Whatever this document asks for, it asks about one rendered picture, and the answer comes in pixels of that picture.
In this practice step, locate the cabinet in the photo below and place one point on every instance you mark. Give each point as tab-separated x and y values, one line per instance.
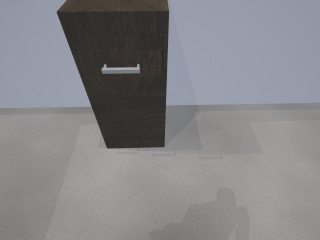
130	110

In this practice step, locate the handle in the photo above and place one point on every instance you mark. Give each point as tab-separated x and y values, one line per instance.
120	70

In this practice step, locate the drawer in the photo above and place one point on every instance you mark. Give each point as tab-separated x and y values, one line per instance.
150	62

